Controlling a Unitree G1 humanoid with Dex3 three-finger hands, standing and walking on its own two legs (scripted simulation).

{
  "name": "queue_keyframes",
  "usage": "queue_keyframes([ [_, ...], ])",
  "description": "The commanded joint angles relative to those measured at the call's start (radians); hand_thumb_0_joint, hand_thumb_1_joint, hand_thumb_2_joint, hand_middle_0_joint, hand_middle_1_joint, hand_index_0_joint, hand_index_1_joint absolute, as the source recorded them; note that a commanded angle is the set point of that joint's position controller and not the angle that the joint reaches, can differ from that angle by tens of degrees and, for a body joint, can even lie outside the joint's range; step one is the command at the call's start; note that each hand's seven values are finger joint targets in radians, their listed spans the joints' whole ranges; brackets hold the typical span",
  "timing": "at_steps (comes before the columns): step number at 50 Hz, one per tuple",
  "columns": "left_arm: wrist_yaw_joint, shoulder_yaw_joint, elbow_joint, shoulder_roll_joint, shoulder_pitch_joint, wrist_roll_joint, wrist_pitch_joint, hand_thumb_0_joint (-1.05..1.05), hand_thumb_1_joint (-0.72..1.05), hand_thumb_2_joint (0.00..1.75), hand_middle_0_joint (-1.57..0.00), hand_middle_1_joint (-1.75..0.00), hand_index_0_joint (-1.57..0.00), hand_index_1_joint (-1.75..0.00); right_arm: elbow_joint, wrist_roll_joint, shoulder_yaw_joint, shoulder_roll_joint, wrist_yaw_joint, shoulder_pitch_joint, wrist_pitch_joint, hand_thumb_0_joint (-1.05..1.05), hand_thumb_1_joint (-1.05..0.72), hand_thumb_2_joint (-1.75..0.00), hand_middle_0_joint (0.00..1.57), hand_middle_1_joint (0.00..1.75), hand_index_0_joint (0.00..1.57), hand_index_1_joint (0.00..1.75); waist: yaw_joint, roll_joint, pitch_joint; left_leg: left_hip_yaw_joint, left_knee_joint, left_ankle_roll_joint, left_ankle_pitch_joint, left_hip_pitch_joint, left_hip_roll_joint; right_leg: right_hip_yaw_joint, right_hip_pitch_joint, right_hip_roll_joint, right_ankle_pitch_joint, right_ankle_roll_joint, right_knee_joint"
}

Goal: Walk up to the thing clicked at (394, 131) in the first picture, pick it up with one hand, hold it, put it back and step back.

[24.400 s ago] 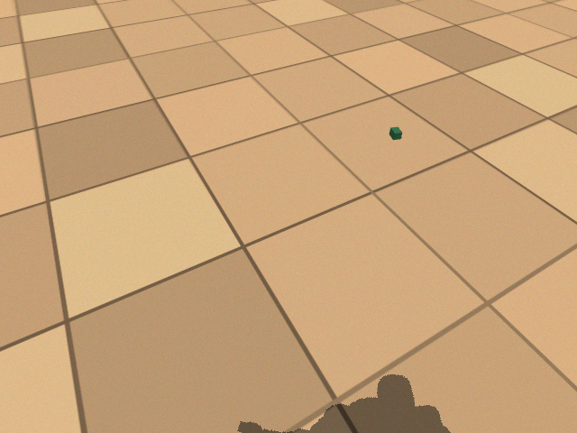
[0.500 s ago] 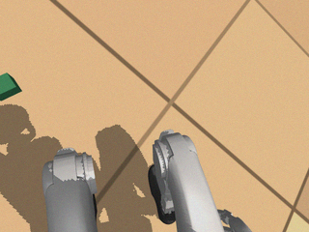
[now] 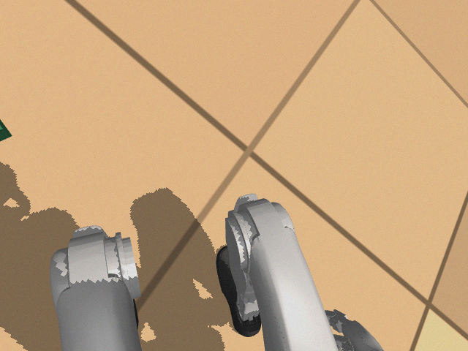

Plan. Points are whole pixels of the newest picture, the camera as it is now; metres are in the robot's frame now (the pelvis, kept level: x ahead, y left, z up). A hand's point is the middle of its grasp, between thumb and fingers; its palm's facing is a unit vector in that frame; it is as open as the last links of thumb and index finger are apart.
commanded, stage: rise first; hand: left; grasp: from above
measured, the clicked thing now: out of the picture +0.51 +0.35 -0.30
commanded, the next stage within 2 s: none
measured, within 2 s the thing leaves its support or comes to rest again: neither
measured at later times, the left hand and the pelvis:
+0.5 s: hand out of the picture +0.46 +0.38 -0.18, palm faces -0.35 -0.22 -0.91, open 12.6 cm; pelvis +0.00 +0.00 +0.00, yaw -1 degrees
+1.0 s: hand out of the picture +0.46 +0.39 -0.16, palm faces -0.36 -0.21 -0.91, open 12.8 cm; pelvis +0.00 +0.00 +0.00, yaw -1 degrees
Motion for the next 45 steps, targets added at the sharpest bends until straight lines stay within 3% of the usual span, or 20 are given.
queue_keyframes([
  [1, 0.039, 0.014, -0.115, 0.292, -0.272, -0.010, 0.006, 0.00, -0.25, 0.74, -0.36, -0.75, -0.35, -0.75, 0.003, 0.002, -0.075, -0.279, -0.013, 0.227, 0.004, 0.00, -0.90, -0.90, 0.20, 0.30, 0.20, 0.30, -0.019, 0.405, -0.695, 0.080, -0.286, 0.026, 0.236, 0.567, 0.033, -0.134, 0.315, 0.008, 0.258, -0.096, -0.181],
  [16, 0.038, 0.003, -0.106, 0.324, -0.308, -0.017, 0.039, 0.00, -0.30, 0.77, -0.31, -0.81, -0.31, -0.81, 0.001, -0.003, -0.049, -0.289, -0.006, 0.241, -0.003, 0.00, -0.90, -0.90, 0.20, 0.30, 0.20, 0.30, -0.046, 0.437, -0.705, 0.083, -0.271, 0.028, 0.280, 0.570, 0.038, -0.134, 0.349, 0.016, 0.301, -0.094, -0.188],
  [21, 0.024, 0.008, -0.128, 0.351, -0.307, -0.025, 0.048, 0.00, -0.31, 0.79, -0.30, -0.82, -0.30, -0.82, -0.007, -0.004, -0.042, -0.295, -0.004, 0.237, 0.001, 0.00, -0.90, -0.90, 0.20, 0.30, 0.20, 0.30, -0.034, 0.447, -0.713, 0.086, -0.275, 0.030, 0.273, 0.551, 0.039, -0.135, 0.374, 0.018, 0.297, -0.093, -0.193],
  [25, 0.006, -0.007, -0.128, 0.333, -0.306, -0.029, 0.054, 0.00, -0.31, 0.79, -0.31, -0.81, -0.30, -0.82, -0.012, 0.004, -0.044, -0.300, 0.000, 0.245, 0.002, 0.00, -0.90, -0.90, 0.20, 0.30, 0.20, 0.30, -0.050, 0.439, -0.692, 0.071, -0.284, 0.027, 0.275, 0.570, 0.041, -0.138, 0.344, 0.015, 0.293, -0.094, -0.188],
  [27, 0.000, -0.008, -0.137, 0.337, -0.308, -0.032, 0.053, 0.00, -0.32, 0.80, -0.30, -0.81, -0.30, -0.82, -0.019, 0.010, -0.047, -0.305, 0.000, 0.239, 0.004, 0.00, -0.90, -0.90, 0.20, 0.30, 0.20, 0.30, -0.039, 0.434, -0.687, 0.071, -0.292, 0.028, 0.245, 0.561, 0.040, -0.139, 0.331, 0.016, 0.270, -0.096, -0.192],
  [35, -0.030, -0.020, -0.145, 0.333, -0.313, -0.027, 0.046, 0.00, -0.32, 0.80, -0.31, -0.80, -0.30, -0.81, -0.031, 0.011, -0.043, -0.306, 0.000, 0.250, 0.012, 0.00, -0.89, -0.90, 0.20, 0.30, 0.20, 0.30, -0.048, 0.436, -0.672, 0.072, -0.296, 0.028, 0.232, 0.548, 0.039, -0.137, 0.334, 0.014, 0.262, -0.094, -0.201],
  [40, -0.037, -0.019, -0.192, 0.337, -0.334, -0.025, 0.041, 0.00, -0.32, 0.80, -0.31, -0.81, -0.30, -0.81, -0.035, 0.013, -0.043, -0.306, 0.000, 0.261, 0.017, 0.00, -0.89, -0.90, 0.20, 0.30, 0.20, 0.30, -0.045, 0.471, -0.715, 0.065, -0.298, 0.021, 0.291, 0.610, 0.041, -0.138, 0.333, 0.011, 0.300, -0.095, -0.192],
  [45, -0.037, -0.024, -0.177, 0.336, -0.330, -0.021, 0.040, 0.00, -0.34, 0.81, -0.30, -0.82, -0.29, -0.82, -0.039, 0.019, -0.047, -0.302, -0.003, 0.253, 0.019, 0.00, -0.89, -0.90, 0.20, 0.30, 0.20, 0.30, -0.040, 0.443, -0.691, 0.074, -0.294, 0.026, 0.238, 0.560, 0.038, -0.135, 0.320, 0.013, 0.265, -0.097, -0.198],
])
